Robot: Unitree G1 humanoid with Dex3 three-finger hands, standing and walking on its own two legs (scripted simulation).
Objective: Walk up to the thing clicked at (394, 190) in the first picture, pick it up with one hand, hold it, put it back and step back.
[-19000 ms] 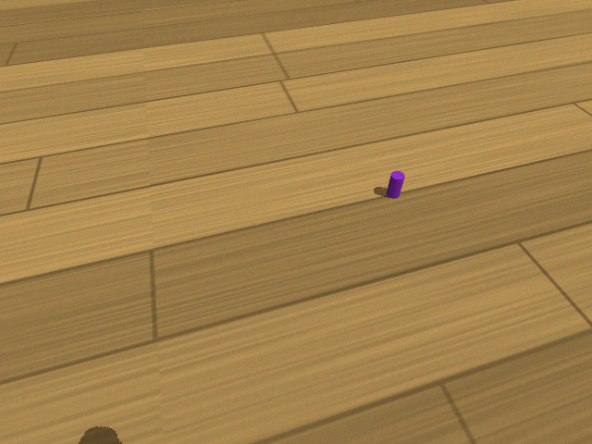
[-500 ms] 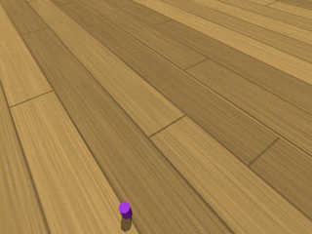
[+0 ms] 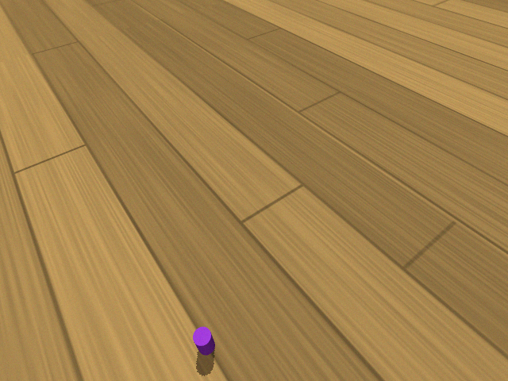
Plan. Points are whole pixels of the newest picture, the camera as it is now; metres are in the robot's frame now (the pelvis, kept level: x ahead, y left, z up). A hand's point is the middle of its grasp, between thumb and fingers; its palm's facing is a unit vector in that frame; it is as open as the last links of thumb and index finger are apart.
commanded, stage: stand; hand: left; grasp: from above
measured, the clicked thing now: (204, 341) +0.39 +0.22 -0.72
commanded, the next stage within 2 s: rise first in 0.84 s
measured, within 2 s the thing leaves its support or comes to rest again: neither
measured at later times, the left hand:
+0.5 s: hand out of the picture +0.07 +0.26 -0.16, palm faces -0.02 -0.94 -0.34, open 7.4 cm
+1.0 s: hand out of the picture +0.08 +0.26 -0.16, palm faces +0.01 -0.94 -0.34, open 7.5 cm
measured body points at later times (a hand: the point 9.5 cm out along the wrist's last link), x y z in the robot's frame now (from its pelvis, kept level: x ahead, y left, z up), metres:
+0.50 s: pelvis +0.00 +0.00 +0.00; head +0.01 +0.00 +0.45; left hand +0.08 +0.30 -0.13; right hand +0.07 -0.30 -0.13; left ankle -0.01 +0.12 -0.75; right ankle -0.01 -0.12 -0.75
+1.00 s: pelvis +0.00 +0.01 +0.00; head +0.02 +0.01 +0.45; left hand +0.08 +0.30 -0.13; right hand +0.07 -0.29 -0.13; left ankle -0.01 +0.12 -0.75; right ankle -0.01 -0.12 -0.75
